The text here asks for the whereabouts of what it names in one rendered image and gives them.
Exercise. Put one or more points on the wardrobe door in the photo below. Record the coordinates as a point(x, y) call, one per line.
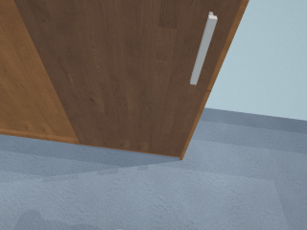
point(122, 68)
point(28, 99)

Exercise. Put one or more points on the handle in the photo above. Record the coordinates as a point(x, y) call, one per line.
point(205, 41)

